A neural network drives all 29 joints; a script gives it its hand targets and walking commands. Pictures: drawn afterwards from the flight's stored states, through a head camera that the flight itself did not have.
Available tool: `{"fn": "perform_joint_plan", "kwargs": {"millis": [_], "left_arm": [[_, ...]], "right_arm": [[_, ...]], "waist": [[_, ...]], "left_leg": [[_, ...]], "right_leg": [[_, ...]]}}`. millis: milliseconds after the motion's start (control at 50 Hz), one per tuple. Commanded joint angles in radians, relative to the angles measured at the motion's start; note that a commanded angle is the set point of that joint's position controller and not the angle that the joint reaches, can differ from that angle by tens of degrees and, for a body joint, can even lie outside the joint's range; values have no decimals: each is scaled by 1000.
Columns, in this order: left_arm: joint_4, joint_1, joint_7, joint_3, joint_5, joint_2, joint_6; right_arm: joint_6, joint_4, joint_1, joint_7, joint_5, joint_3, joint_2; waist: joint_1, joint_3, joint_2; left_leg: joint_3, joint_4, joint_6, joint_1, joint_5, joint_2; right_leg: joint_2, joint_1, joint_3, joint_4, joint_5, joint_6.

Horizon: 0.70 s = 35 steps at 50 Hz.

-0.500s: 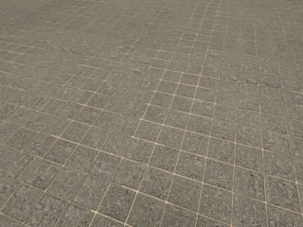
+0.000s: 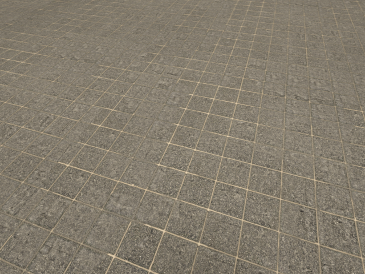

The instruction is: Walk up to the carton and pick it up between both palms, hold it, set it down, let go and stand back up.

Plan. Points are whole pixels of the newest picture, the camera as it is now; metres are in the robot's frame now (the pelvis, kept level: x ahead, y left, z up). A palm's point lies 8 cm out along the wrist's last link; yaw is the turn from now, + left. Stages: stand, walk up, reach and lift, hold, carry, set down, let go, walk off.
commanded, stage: stand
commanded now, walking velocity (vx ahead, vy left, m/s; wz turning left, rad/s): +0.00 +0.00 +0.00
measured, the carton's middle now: out of the picture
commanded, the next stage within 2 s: walk up in 0.18 s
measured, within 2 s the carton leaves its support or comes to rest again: neither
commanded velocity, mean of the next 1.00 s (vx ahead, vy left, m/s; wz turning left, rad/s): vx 0.00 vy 0.00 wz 0.00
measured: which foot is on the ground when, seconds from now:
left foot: down 0.00-0.66, up 0.68-0.80, down 0.82-1.00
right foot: down 0.00-0.44, up 0.46-0.62, down 0.64-0.86, up 0.88-1.00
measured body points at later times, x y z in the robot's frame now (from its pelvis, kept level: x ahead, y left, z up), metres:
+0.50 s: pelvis +0.00 +0.00 -0.02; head +0.03 -0.01 +0.43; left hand +0.11 +0.30 -0.14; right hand +0.08 -0.32 -0.14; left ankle -0.01 +0.15 -0.75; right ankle -0.02 -0.11 -0.73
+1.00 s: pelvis +0.02 -0.07 -0.02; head +0.07 -0.09 +0.42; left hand +0.33 +0.08 -0.13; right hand -0.13 -0.38 -0.11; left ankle +0.07 +0.06 -0.75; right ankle -0.01 -0.17 -0.72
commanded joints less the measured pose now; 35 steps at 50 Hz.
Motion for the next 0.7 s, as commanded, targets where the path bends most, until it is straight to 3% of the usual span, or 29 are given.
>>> {"fn": "perform_joint_plan", "kwargs": {"millis": [0,60,80,100,120,160,180,220,240,260,300,320,340,360,380,400,420,440,460,480,500,520,540,560,600,620,640,660,680], "left_arm": [[-58,4,8,40,2,225,-9],[-60,-33,22,45,12,234,-29],[-55,0,19,53,5,254,-26],[-58,-19,20,46,8,248,-17],[-63,-36,15,42,8,234,-19],[-60,-10,11,31,-4,215,-24],[-70,-16,15,36,6,218,-26],[-65,-40,16,48,-7,269,-19],[-59,-7,15,37,-3,218,-15],[-52,-10,16,36,3,238,-21],[-56,-4,17,56,6,258,-26],[-65,-10,19,40,-7,245,-22],[-64,-7,23,51,-3,248,-22],[-203,3,-36,110,52,305,40],[-245,-19,-67,114,52,300,51],[-298,-47,-81,117,61,285,55],[-351,-58,-85,127,72,242,60],[-393,-51,-89,121,89,201,74],[-432,-81,-96,128,100,226,79],[-434,-49,-108,134,99,247,79],[-430,-3,-118,140,85,257,84],[-424,-11,-134,139,76,259,76],[-443,9,-143,148,76,255,69],[-414,42,-151,160,75,281,76],[-410,142,-153,169,82,287,60],[-387,219,-151,187,75,310,53],[-362,295,-140,207,61,369,51],[-388,284,-128,215,51,441,54],[-443,198,-112,217,52,463,67]], "right_arm": [[-28,-56,-16,-15,10,-39,-237],[-22,-68,-39,-17,-6,-34,-183],[-17,-60,3,-20,10,-37,-232],[-11,-67,-34,-21,-2,-36,-220],[-8,-65,-6,-18,9,-24,-198],[-16,-73,-36,-21,-1,-48,-250],[-15,-70,-19,-19,12,-43,-252],[-20,-77,-17,-14,5,-30,-208],[-17,-67,-8,-19,7,-44,-250],[-13,-62,-8,-18,2,-47,-253],[-6,-62,-18,-22,2,-45,-231],[-9,-66,-3,-10,10,-29,-219],[-11,-65,-19,-14,9,-45,-219],[-3,-127,-45,-37,5,-125,-314],[-1,-160,18,-43,21,-119,-273],[0,-184,108,-46,38,-128,-250],[-8,-182,130,-58,17,-143,-297],[-13,-232,116,-59,5,-161,-371],[-26,-266,94,-59,7,-181,-402],[-34,-303,94,-64,11,-189,-410],[-40,-337,13,-64,6,-186,-372],[-47,-353,16,-64,-2,-179,-352],[-51,-374,10,-59,-9,-190,-360],[-52,-377,-28,-58,-8,-189,-366],[-46,-390,-54,-37,-5,-181,-353],[-46,-395,-91,-31,-9,-178,-328],[-39,-414,-118,-26,-6,-165,-289],[-37,-429,-153,-36,7,-144,-239],[-32,-433,-91,-39,22,-139,-267]], "waist": [[10,-106,0],[5,-67,20],[-9,-117,-8],[6,-87,28],[-11,-91,-14],[10,-123,-58],[9,-122,23],[-10,-90,-56],[11,-97,-7],[-9,-106,54],[3,-102,-29],[7,-129,28],[-2,-103,7],[12,-9,-56],[-33,-69,-60],[-60,-139,-77],[-75,-141,53],[-84,-134,188],[-82,-127,146],[-66,-149,92],[-19,-88,92],[-29,-64,72],[-21,-41,143],[4,-86,108],[40,-107,128],[103,-135,82],[166,-128,-143],[180,-71,-404],[139,-118,-390]], "left_leg": [[-80,-50,47,-15,135,100],[-62,-31,55,23,220,108],[-71,-35,53,28,216,91],[-67,-17,63,9,211,100],[-76,-34,57,15,217,105],[-71,-17,47,51,253,105],[-73,-22,46,52,242,92],[-62,-23,46,27,241,96],[-64,2,51,30,242,94],[-45,-16,44,57,228,92],[-57,-10,49,48,265,100],[-61,-10,50,26,227,108],[-51,-22,44,33,203,93],[29,209,77,56,11,23],[-5,222,91,59,-30,7],[-42,162,99,110,-28,44],[-148,125,153,150,56,212],[-240,3,273,123,145,450],[-207,-10,339,139,208,589],[-184,16,347,86,275,594],[-64,35,319,33,217,553],[-7,65,283,28,197,464],[10,69,253,-14,123,474],[44,67,242,-65,72,446],[140,215,212,-179,-4,391],[226,388,166,-257,66,265],[257,660,84,-457,-139,43],[171,817,41,-649,-559,-78],[31,834,33,-621,-541,-32]], "right_leg": [[-130,36,72,-54,230,-17],[-150,-9,93,-42,262,-35],[-133,8,83,-42,280,-29],[-142,14,89,-51,285,-37],[-138,20,84,-35,297,-36],[-141,15,84,-32,293,-35],[-134,17,78,-51,313,-34],[-128,-8,82,-24,310,-24],[-130,-4,84,-61,325,-25],[-137,16,82,-43,316,-18],[-131,7,73,-28,335,-26],[-140,38,97,-46,303,-20],[-142,16,81,-32,338,-27],[-85,-241,259,19,461,-110],[-65,-281,271,72,402,-137],[-53,-307,238,142,348,-139],[-6,-418,177,341,195,-102],[3,-508,86,536,-215,-37],[-90,-569,88,677,-284,16],[-123,-542,117,722,-323,26],[-182,-531,123,679,-255,15],[-180,-566,86,606,-221,14],[-197,-527,85,535,-175,13],[-180,-422,52,538,-152,13],[-112,-261,-63,424,-90,-6],[-43,-87,-109,320,-108,-37],[-85,17,212,125,-36,-164],[-214,29,574,-78,82,-282],[-249,-12,635,-82,79,-328]]}}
